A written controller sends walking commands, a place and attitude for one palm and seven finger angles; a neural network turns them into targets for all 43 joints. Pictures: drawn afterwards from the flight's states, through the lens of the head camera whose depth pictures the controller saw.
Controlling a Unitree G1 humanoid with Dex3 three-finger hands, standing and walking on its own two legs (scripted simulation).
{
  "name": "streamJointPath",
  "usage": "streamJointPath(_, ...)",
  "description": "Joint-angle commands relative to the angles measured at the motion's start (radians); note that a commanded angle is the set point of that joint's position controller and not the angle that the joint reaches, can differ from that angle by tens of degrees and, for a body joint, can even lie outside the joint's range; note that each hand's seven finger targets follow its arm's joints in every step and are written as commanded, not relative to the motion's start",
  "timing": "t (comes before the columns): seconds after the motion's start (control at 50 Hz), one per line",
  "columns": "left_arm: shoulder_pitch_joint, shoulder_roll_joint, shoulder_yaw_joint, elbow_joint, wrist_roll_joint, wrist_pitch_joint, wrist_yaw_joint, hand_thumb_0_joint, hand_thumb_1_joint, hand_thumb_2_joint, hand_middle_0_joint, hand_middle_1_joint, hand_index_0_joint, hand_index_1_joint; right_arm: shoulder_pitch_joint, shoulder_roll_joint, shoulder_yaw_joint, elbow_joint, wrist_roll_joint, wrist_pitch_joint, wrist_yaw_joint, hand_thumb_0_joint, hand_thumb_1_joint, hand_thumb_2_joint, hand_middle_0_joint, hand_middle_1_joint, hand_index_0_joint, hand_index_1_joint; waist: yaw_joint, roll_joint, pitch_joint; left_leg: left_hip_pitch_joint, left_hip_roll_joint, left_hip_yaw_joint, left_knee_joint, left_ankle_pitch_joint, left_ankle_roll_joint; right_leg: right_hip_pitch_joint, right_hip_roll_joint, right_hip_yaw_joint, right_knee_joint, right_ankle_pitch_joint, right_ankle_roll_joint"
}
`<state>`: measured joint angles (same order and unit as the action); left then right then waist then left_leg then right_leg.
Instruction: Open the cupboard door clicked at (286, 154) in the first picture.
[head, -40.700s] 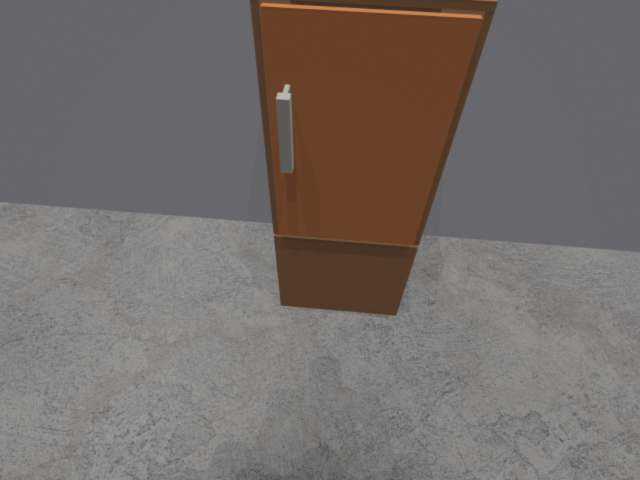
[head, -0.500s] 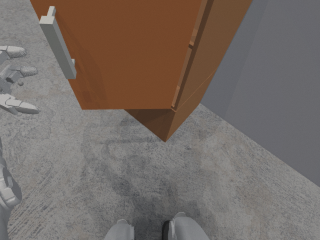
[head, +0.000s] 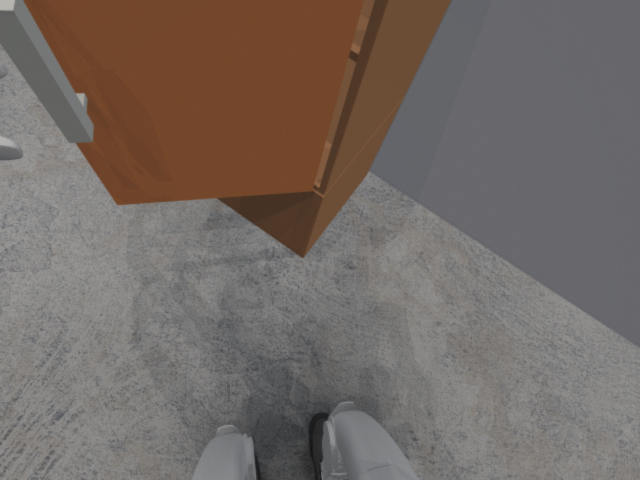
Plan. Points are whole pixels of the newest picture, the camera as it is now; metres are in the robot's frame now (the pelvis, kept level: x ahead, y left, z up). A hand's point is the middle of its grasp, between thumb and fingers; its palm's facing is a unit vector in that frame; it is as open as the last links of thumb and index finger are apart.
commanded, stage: move the hooked fingers beside the handle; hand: left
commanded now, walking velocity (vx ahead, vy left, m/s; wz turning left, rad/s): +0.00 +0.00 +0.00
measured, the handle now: (49, 64) +0.58 +0.25 +0.08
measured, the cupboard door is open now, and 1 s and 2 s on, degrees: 44 44 44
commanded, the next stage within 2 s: slide the fingers in behind the handle in 0.84 s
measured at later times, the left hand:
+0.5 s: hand out of the picture +0.53 +0.32 +0.08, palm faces +0.06 -1.00 -0.01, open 14.0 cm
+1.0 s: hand out of the picture +0.52 +0.30 +0.09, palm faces +0.07 -1.00 -0.02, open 14.0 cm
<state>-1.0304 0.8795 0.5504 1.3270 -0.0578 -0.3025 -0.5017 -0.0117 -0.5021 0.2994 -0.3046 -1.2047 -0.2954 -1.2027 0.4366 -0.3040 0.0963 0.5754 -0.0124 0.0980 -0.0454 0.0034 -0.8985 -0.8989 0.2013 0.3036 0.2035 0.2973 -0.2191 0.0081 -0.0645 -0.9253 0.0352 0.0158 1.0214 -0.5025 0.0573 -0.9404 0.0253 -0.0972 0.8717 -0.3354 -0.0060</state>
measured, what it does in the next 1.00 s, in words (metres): stands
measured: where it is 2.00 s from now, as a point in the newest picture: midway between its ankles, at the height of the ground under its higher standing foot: outside the picture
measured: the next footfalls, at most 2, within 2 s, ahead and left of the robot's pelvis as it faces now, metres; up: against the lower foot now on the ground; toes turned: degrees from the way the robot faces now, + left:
none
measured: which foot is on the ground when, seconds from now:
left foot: down 0.00-1.00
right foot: down 0.00-1.00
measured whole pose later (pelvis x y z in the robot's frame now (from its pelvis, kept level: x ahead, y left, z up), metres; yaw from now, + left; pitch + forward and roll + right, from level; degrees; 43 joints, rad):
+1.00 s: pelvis +0.01 +0.00 +0.00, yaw +0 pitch +24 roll -6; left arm -0.97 0.85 0.56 1.27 -0.07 -0.30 -0.49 -0.01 -0.50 0.30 -0.30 -1.20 -0.30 -1.20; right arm 0.43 -0.29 0.09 0.56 -0.01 0.12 -0.02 0.00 -0.90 -0.90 0.20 0.30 0.20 0.30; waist -0.21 0.01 -0.08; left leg -0.92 0.04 0.00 1.03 -0.52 0.06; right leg -0.93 0.04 -0.10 0.86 -0.35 -0.01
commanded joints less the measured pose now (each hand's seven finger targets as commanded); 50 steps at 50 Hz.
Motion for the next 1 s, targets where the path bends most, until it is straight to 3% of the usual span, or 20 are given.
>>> streamJointPath(0.0,-0.449,0.378,0.037,-0.215,-0.012,-0.056,-0.001,0.000,-0.500,0.300,-0.300,-1.200,-0.300,-1.200,0.208,-0.216,-0.074,-0.027,-0.004,-0.002,-0.017,0.000,-0.900,-0.900,0.200,0.300,0.200,0.300,-0.006,0.272,-0.516,0.336,0.014,-0.106,-0.110,0.581,-0.060,0.212,0.034,0.050,-0.030,0.259,-0.022)
streamJointPath(0.02,-0.445,0.369,0.032,-0.194,-0.011,-0.049,-0.005,0.000,-0.500,0.300,-0.300,-1.200,-0.300,-1.200,0.212,-0.215,-0.074,-0.025,-0.005,0.001,-0.015,0.000,-0.900,-0.900,0.200,0.300,0.200,0.300,-0.014,0.270,-0.514,0.339,0.015,-0.104,-0.100,0.589,-0.058,0.199,0.035,0.050,-0.031,0.263,-0.021)
streamJointPath(0.1,-0.326,0.378,0.064,-0.194,-0.021,-0.031,-0.024,0.000,-0.500,0.300,-0.300,-1.200,-0.300,-1.200,0.230,-0.219,-0.083,-0.034,-0.008,0.009,-0.005,0.000,-0.900,-0.900,0.200,0.300,0.200,0.300,0.015,0.251,-0.557,0.367,0.024,-0.110,-0.095,0.700,-0.063,0.224,0.039,0.042,-0.024,0.318,-0.022)
streamJointPath(0.16,-0.342,0.376,0.058,-0.196,-0.024,-0.013,-0.031,0.000,-0.500,0.300,-0.300,-1.200,-0.300,-1.200,0.221,-0.216,-0.079,-0.043,-0.003,0.021,0.000,0.000,-0.900,-0.900,0.200,0.300,0.200,0.300,0.005,0.218,-0.502,0.287,0.018,-0.088,-0.098,0.589,-0.041,0.243,0.042,0.049,-0.034,0.303,-0.017)
streamJointPath(0.24,-0.385,0.470,0.117,-0.253,-0.012,-0.035,-0.014,0.000,-0.500,0.300,-0.300,-1.200,-0.300,-1.200,0.222,-0.221,-0.082,-0.044,-0.010,0.014,-0.001,0.000,-0.900,-0.900,0.200,0.300,0.200,0.300,0.009,0.251,-0.541,0.272,0.015,-0.085,-0.083,0.585,-0.038,0.266,0.043,0.056,-0.019,0.315,-0.021)
streamJointPath(0.3,-0.395,0.471,0.122,-0.290,-0.013,-0.055,-0.014,0.000,-0.500,0.300,-0.300,-1.200,-0.300,-1.200,0.231,-0.218,-0.086,-0.035,-0.010,0.014,0.006,0.000,-0.900,-0.900,0.200,0.300,0.200,0.300,0.015,0.325,-0.590,0.354,0.022,-0.099,-0.072,0.688,-0.055,0.241,0.047,0.050,-0.010,0.340,-0.026)
streamJointPath(0.36,-0.370,0.403,0.076,-0.258,-0.019,-0.038,-0.029,0.000,-0.500,0.300,-0.300,-1.200,-0.300,-1.200,0.232,-0.214,-0.082,-0.023,-0.007,0.023,0.010,0.000,-0.900,-0.900,0.200,0.300,0.200,0.300,-0.001,0.326,-0.538,0.387,0.028,-0.108,-0.072,0.725,-0.061,0.185,0.049,0.039,-0.021,0.320,-0.019)
streamJointPath(0.42,-0.339,0.361,0.058,-0.283,-0.034,-0.030,-0.049,0.000,-0.500,0.300,-0.300,-1.200,-0.300,-1.200,0.236,-0.212,-0.089,-0.022,-0.006,0.031,0.011,0.000,-0.900,-0.900,0.200,0.300,0.200,0.300,0.004,0.346,-0.576,0.469,0.034,-0.121,-0.068,0.820,-0.073,0.156,0.052,0.030,-0.024,0.332,-0.020)
streamJointPath(0.46,-0.320,0.315,0.038,-0.276,-0.048,-0.018,-0.055,0.000,-0.500,0.300,-0.300,-1.200,-0.300,-1.200,0.233,-0.209,-0.089,-0.023,-0.005,0.034,0.015,0.000,-0.900,-0.900,0.200,0.300,0.200,0.300,0.000,0.311,-0.543,0.451,0.034,-0.117,-0.072,0.800,-0.068,0.150,0.054,0.028,-0.032,0.325,-0.017)
streamJointPath(0.5,-0.352,0.343,0.054,-0.290,-0.047,-0.020,-0.049,0.000,-0.500,0.300,-0.300,-1.200,-0.300,-1.200,0.229,-0.211,-0.087,-0.023,-0.006,0.035,0.011,0.000,-0.900,-0.900,0.200,0.300,0.200,0.300,0.002,0.320,-0.539,0.450,0.034,-0.123,-0.075,0.802,-0.072,0.147,0.053,0.026,-0.027,0.322,-0.020)
streamJointPath(0.52,-0.349,0.307,0.033,-0.278,-0.049,-0.019,-0.043,0.000,-0.500,0.300,-0.300,-1.200,-0.300,-1.200,0.229,-0.207,-0.088,-0.024,-0.006,0.035,0.013,0.000,-0.900,-0.900,0.200,0.300,0.200,0.300,-0.006,0.309,-0.524,0.448,0.033,-0.123,-0.076,0.781,-0.072,0.133,0.054,0.024,-0.030,0.307,-0.019)
streamJointPath(0.56,-0.347,0.323,0.049,-0.284,-0.044,-0.024,-0.026,0.000,-0.500,0.300,-0.300,-1.200,-0.300,-1.200,0.230,-0.208,-0.090,-0.027,-0.009,0.034,0.014,0.000,-0.900,-0.900,0.200,0.300,0.200,0.300,-0.004,0.280,-0.521,0.425,0.031,-0.121,-0.077,0.770,-0.068,0.159,0.054,0.027,-0.030,0.318,-0.019)
streamJointPath(0.6,-0.345,0.337,0.058,-0.324,-0.039,-0.040,-0.013,0.000,-0.500,0.300,-0.300,-1.200,-0.300,-1.200,0.227,-0.206,-0.092,-0.030,-0.010,0.031,0.015,0.000,-0.900,-0.900,0.200,0.300,0.200,0.300,0.011,0.340,-0.560,0.472,0.032,-0.125,-0.077,0.831,-0.084,0.159,0.052,0.027,-0.024,0.333,-0.024)
streamJointPath(0.62,-0.341,0.294,0.033,-0.325,-0.043,-0.042,-0.012,0.000,-0.500,0.300,-0.300,-1.200,-0.300,-1.200,0.224,-0.200,-0.092,-0.027,-0.010,0.033,0.019,0.000,-0.900,-0.900,0.200,0.300,0.200,0.300,0.007,0.349,-0.550,0.494,0.035,-0.125,-0.076,0.841,-0.088,0.139,0.053,0.024,-0.027,0.325,-0.023)
streamJointPath(0.64,-0.330,0.325,0.063,-0.339,-0.043,-0.047,-0.006,0.000,-0.500,0.300,-0.300,-1.200,-0.300,-1.200,0.226,-0.204,-0.097,-0.027,-0.014,0.032,0.019,0.000,-0.900,-0.900,0.200,0.300,0.200,0.300,0.015,0.325,-0.558,0.491,0.037,-0.129,-0.077,0.851,-0.087,0.160,0.053,0.023,-0.027,0.334,-0.024)
streamJointPath(0.66,-0.321,0.306,0.051,-0.332,-0.047,-0.046,-0.006,0.000,-0.500,0.300,-0.300,-1.200,-0.300,-1.200,0.223,-0.203,-0.097,-0.029,-0.011,0.033,0.020,0.000,-0.900,-0.900,0.200,0.300,0.200,0.300,0.011,0.310,-0.554,0.489,0.036,-0.127,-0.080,0.845,-0.085,0.167,0.055,0.024,-0.031,0.338,-0.022)
streamJointPath(0.7,-0.317,0.303,0.055,-0.350,-0.054,-0.050,-0.006,0.000,-0.500,0.300,-0.300,-1.200,-0.300,-1.200,0.219,-0.202,-0.097,-0.031,-0.010,0.033,0.021,0.000,-0.900,-0.900,0.200,0.300,0.200,0.300,0.023,0.340,-0.568,0.512,0.037,-0.128,-0.083,0.879,-0.091,0.171,0.054,0.025,-0.031,0.348,-0.025)
streamJointPath(0.76,-0.256,0.262,0.035,-0.306,-0.055,-0.035,-0.001,0.000,-0.500,0.300,-0.300,-1.200,-0.300,-1.200,0.208,-0.199,-0.097,-0.041,-0.005,0.034,0.025,0.000,-0.900,-0.900,0.200,0.300,0.200,0.300,0.022,0.253,-0.506,0.444,0.030,-0.117,-0.099,0.789,-0.075,0.197,0.054,0.025,-0.043,0.328,-0.020)
streamJointPath(0.92,-0.337,0.300,0.042,-0.271,-0.040,-0.066,0.021,0.000,-0.500,0.300,-0.300,-1.200,-0.300,-1.200,0.196,-0.202,-0.093,-0.035,-0.004,0.017,0.013,0.000,-0.900,-0.900,0.200,0.300,0.200,0.300,0.008,0.221,-0.466,0.338,0.015,-0.101,-0.108,0.595,-0.060,0.229,0.049,0.041,-0.041,0.278,-0.023)
streamJointPath(0.98,-0.344,0.278,0.028,-0.297,-0.048,-0.082,0.012,0.000,-0.500,0.300,-0.300,-1.200,-0.300,-1.200,0.197,-0.200,-0.091,-0.036,-0.003,0.013,0.009,0.000,-0.900,-0.900,0.200,0.300,0.200,0.300,0.012,0.272,-0.506,0.373,0.012,-0.099,-0.106,0.621,-0.061,0.229,0.047,0.044,-0.035,0.291,-0.028)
